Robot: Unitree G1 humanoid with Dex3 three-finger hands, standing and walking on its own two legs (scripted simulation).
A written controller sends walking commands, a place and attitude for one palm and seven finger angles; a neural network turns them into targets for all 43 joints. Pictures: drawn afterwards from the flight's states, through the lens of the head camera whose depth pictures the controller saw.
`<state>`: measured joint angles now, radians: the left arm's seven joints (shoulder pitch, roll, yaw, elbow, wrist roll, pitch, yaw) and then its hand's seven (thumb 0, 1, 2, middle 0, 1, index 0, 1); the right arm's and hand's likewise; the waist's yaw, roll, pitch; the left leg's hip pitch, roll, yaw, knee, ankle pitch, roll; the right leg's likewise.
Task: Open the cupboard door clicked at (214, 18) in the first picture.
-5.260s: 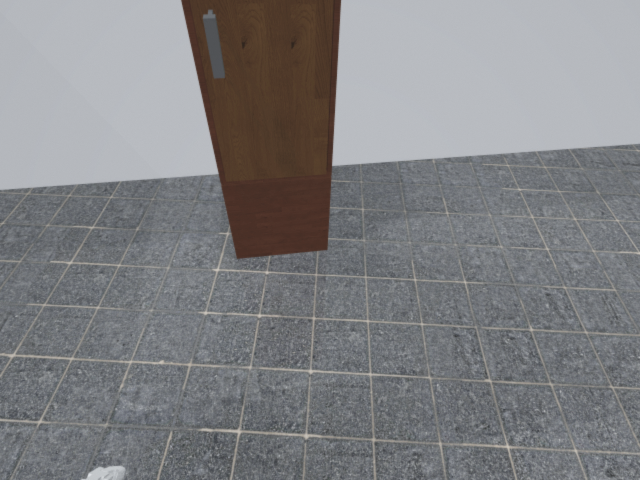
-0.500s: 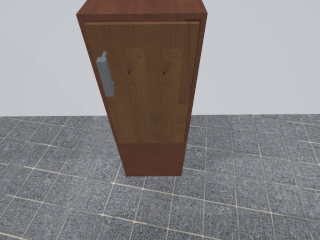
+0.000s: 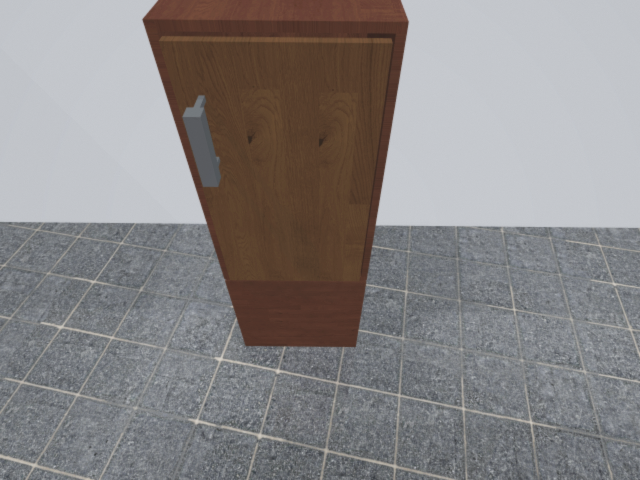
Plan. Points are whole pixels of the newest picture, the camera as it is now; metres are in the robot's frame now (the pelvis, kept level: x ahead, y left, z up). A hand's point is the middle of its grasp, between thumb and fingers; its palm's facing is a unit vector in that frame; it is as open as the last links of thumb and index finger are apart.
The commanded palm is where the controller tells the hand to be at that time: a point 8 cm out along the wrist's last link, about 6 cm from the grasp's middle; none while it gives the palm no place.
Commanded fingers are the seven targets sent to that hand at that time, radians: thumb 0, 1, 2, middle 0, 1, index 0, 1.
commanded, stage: look again from close up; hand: left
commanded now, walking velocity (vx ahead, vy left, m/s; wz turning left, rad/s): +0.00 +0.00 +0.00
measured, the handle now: (206, 141) +0.60 +0.23 +0.10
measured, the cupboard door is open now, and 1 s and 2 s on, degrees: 0 0 0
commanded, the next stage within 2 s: raise the hand with hooked fingers in 0.48 s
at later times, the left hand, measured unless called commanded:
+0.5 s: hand out of the picture +0.02 +0.22 -0.18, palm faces +0.01 -0.97 -0.22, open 7.3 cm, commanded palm none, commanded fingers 0.00 0.90 0.90 -0.20 -0.30 -0.20 -0.30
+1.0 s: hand (145, 458) +0.16 +0.22 -0.04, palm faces +0.08 -1.00 +0.01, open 8.5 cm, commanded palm +0.14 +0.28 -0.02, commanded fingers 0.00 0.39 0.68 -0.24 -0.63 -0.24 -0.63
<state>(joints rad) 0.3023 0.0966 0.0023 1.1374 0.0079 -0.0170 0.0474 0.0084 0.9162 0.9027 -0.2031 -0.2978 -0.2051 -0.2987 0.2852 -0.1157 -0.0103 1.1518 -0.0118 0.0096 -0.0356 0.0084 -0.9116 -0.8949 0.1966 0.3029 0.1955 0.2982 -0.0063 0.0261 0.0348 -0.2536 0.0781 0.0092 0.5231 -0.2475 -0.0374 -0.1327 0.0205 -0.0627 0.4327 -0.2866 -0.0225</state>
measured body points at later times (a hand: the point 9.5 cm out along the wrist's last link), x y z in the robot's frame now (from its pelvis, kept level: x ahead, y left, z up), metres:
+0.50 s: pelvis +0.01 +0.04 +0.00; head +0.02 +0.03 +0.45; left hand +0.02 +0.27 -0.16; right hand +0.02 -0.19 -0.16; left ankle +0.01 +0.14 -0.74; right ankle -0.03 -0.10 -0.74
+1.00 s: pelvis -0.03 +0.00 -0.07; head +0.00 +0.01 +0.37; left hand +0.15 +0.28 -0.04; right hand +0.21 -0.24 -0.10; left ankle +0.01 +0.14 -0.74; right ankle -0.03 -0.10 -0.74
